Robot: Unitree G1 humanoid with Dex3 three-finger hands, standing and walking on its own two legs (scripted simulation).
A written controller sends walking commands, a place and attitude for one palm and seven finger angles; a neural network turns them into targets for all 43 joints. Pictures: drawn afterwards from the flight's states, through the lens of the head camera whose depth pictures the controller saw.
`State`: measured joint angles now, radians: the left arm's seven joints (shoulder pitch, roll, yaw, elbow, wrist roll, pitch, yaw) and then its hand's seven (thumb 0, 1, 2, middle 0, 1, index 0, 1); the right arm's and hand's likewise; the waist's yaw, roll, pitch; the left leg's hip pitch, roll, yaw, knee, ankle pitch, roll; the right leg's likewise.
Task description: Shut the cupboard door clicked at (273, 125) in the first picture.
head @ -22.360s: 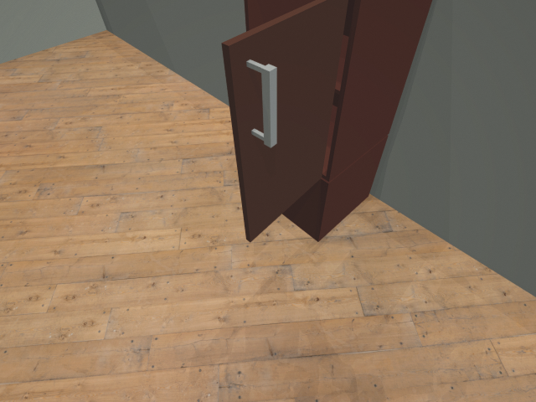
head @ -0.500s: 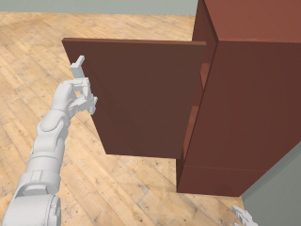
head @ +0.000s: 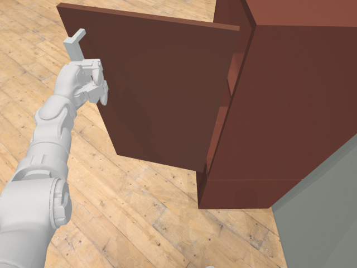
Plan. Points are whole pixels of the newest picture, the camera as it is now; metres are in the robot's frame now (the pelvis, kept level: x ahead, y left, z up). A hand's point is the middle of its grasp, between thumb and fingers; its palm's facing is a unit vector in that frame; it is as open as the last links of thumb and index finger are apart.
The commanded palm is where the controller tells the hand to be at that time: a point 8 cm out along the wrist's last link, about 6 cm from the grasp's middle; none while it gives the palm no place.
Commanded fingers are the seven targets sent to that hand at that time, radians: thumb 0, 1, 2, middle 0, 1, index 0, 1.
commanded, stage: push the door shut along its arc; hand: left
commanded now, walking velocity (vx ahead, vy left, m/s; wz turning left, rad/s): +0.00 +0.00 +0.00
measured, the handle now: (87, 69) +0.55 +0.19 +0.14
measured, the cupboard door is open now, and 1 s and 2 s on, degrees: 77 61 58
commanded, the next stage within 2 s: pull the fist back off the door in 0.88 s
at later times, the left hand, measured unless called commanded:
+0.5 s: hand (125, 70) +0.52 +0.10 +0.15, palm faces -0.37 -0.93 +0.01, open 3.1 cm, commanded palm +0.53 +0.15 +0.14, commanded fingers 0.00 0.90 0.90 -1.30 -1.50 -1.30 -1.50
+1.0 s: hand (138, 60) +0.56 +0.07 +0.15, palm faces -0.42 -0.91 +0.00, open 3.1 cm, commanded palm +0.57 +0.11 +0.14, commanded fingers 0.00 0.90 0.90 -1.30 -1.50 -1.30 -1.50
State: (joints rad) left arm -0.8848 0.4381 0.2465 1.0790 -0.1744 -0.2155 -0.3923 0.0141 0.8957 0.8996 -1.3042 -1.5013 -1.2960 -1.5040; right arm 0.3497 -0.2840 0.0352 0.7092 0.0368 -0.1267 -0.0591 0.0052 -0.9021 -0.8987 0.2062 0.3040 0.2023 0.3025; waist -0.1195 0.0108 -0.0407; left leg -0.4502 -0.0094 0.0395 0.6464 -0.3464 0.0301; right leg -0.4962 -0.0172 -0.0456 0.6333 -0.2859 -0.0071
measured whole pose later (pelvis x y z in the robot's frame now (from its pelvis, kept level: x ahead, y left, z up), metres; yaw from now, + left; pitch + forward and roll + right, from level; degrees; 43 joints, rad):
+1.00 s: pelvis +0.01 +0.00 -0.02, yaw -1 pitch +19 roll -1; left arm -1.33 0.56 0.21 1.35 -0.10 -0.16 -0.49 0.01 0.93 0.95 -1.30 -1.50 -1.29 -1.50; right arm 0.42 -0.30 0.02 0.74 -0.01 -0.07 -0.06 0.00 -0.90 -0.90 0.21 0.30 0.20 0.30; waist -0.24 0.02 -0.05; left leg -0.71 0.02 0.03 0.78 -0.41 0.02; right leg -0.74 0.01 -0.05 0.73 -0.32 -0.02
